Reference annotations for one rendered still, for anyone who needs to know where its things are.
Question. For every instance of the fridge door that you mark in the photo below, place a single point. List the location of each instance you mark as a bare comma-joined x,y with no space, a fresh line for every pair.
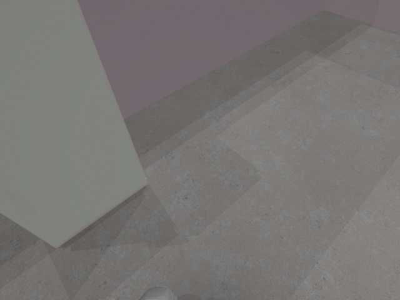
65,156

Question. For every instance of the left robot thigh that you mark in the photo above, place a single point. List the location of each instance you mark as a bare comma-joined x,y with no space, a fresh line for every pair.
158,293

